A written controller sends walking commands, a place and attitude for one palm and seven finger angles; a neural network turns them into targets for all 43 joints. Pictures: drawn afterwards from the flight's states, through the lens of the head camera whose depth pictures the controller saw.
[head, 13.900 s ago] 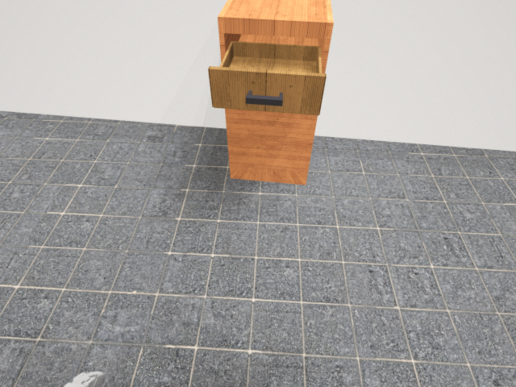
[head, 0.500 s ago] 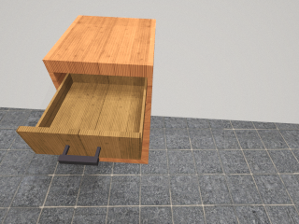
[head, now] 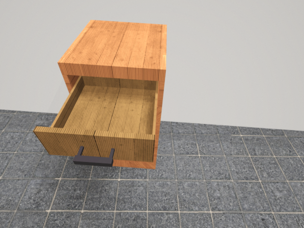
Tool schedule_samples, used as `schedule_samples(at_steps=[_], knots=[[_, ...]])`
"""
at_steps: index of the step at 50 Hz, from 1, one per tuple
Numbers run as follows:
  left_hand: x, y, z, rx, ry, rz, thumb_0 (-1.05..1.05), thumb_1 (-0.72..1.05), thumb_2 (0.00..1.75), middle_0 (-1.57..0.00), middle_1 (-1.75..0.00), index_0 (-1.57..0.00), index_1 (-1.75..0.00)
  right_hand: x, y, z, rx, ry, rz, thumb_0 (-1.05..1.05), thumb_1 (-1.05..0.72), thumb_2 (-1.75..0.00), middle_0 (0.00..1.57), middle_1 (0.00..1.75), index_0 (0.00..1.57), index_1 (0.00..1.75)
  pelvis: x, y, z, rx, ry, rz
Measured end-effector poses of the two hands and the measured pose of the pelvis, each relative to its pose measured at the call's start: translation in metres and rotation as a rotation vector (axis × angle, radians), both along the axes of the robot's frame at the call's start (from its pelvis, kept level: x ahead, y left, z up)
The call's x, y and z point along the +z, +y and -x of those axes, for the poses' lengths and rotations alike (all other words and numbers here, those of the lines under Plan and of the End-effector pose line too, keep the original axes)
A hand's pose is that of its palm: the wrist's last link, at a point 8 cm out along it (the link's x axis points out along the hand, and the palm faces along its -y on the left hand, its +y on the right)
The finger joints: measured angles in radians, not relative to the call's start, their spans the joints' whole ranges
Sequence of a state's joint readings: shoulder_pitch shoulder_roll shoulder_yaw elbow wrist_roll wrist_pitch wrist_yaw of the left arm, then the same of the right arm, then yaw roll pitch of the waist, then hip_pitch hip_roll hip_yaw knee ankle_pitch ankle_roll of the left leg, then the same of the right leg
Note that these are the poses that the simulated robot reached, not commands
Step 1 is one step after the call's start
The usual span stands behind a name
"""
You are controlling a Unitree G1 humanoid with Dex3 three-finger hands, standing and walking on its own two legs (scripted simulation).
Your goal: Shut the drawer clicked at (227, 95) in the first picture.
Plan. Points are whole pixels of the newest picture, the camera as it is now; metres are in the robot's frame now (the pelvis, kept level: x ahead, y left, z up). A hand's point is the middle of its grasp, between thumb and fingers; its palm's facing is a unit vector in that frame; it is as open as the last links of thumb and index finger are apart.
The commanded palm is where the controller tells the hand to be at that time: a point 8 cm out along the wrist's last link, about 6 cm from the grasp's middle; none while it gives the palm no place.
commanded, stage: shuffle to correct the standing spot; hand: left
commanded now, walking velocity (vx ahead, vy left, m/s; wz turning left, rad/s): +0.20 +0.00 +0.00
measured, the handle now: (95, 155) +0.34 +0.21 -0.06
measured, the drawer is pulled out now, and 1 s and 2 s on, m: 0.29 0.29 0.29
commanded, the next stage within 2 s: come to a stop and stand still in 0.04 s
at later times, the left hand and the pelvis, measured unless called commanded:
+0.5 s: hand out of the picture +0.05 +0.17 -0.18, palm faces +0.01 -0.98 -0.20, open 7.3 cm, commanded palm none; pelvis +0.05 +0.00 +0.00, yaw -2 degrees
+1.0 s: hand out of the picture -0.02 +0.14 -0.17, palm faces +0.01 -0.99 -0.16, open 7.3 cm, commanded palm none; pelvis +0.00 -0.01 +0.00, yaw -1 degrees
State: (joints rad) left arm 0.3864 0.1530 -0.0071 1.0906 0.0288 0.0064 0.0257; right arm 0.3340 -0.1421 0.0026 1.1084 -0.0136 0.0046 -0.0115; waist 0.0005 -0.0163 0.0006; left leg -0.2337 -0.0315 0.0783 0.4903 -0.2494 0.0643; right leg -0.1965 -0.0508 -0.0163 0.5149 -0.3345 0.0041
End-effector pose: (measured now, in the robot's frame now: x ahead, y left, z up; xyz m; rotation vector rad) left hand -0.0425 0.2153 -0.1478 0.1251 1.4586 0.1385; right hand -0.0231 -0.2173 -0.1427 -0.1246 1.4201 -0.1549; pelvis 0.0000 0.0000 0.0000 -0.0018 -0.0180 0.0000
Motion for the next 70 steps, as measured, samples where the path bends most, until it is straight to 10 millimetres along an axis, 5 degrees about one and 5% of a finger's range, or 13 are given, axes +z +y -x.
schedule_samples(at_steps=[6, 12, 22, 32, 39, 57, 64, 70], knots=[[-0.003, -0.010, 0.006, 0.042, 0.036, 0.015, 0.00, 0.91, 0.90, -0.20, -0.30, -0.19, -0.30, -0.005, -0.006, -0.009, 0.001, 0.027, 0.004, 0.00, -0.90, -0.90, 0.20, 0.30, 0.20, 0.30, -0.005, -0.003, -0.017, 0.003, 0.009, 0.006], [-0.012, -0.015, -0.001, 0.062, 0.089, 0.049, 0.00, 0.91, 0.90, -0.20, -0.30, -0.19, -0.30, -0.002, -0.002, -0.044, 0.007, -0.015, 0.036, 0.00, -0.91, -0.90, 0.20, 0.30, 0.19, 0.29, -0.009, 0.003, -0.042, -0.006, 0.013, 0.005], [-0.004, -0.009, -0.079, 0.010, -0.049, 0.009, 0.00, 0.91, 0.90, -0.20, -0.30, -0.19, -0.30, -0.004, 0.006, -0.065, -0.017, -0.029, 0.029, 0.02, -0.93, -0.90, 0.20, 0.30, 0.20, 0.30, -0.003, 0.004, -0.052, -0.019, -0.004, -0.002], [0.007, 0.012, -0.102, -0.054, -0.140, -0.066, 0.01, 0.92, 0.90, -0.20, -0.30, -0.19, -0.30, -0.003, -0.009, -0.053, -0.039, -0.068, 0.023, 0.01, -0.92, -0.90, 0.20, 0.30, 0.19, 0.29, -0.001, -0.004, -0.029, -0.036, -0.009, -0.008], [0.009, 0.001, -0.087, -0.055, -0.159, -0.045, 0.01, 0.93, 0.90, -0.20, -0.30, -0.19, -0.30, -0.001, -0.011, -0.035, -0.028, -0.069, 0.006, 0.01, -0.92, -0.90, 0.20, 0.30, 0.19, 0.29, 0.002, -0.009, -0.015, -0.034, -0.024, -0.006], [0.004, -0.037, 0.011, 0.013, 0.054, 0.044, 0.00, 0.91, 0.90, -0.20, -0.30, -0.19, -0.30, 0.003, -0.003, 0.018, -0.039, 0.058, -0.022, 0.00, -0.91, -0.90, 0.20, 0.30, 0.19, 0.29, 0.005, -0.016, -0.004, -0.023, 0.000, -0.001], [0.000, -0.040, 0.011, 0.005, 0.053, 0.052, 0.00, 0.91, 0.90, -0.20, -0.30, -0.20, -0.30, -0.001, 0.003, 0.012, -0.030, 0.048, -0.031, 0.00, -0.90, -0.90, 0.20, 0.30, 0.19, 0.29, 0.001, -0.012, -0.004, -0.016, 0.008, 0.016], [0.000, -0.017, -0.017, -0.015, -0.001, 0.008, 0.00, 0.91, 0.90, -0.20, -0.30, -0.20, -0.30, -0.010, 0.010, -0.012, -0.026, -0.039, -0.037, 0.00, -0.91, -0.90, 0.20, 0.30, 0.19, 0.29, -0.004, -0.003, -0.010, -0.011, 0.014, 0.011]])
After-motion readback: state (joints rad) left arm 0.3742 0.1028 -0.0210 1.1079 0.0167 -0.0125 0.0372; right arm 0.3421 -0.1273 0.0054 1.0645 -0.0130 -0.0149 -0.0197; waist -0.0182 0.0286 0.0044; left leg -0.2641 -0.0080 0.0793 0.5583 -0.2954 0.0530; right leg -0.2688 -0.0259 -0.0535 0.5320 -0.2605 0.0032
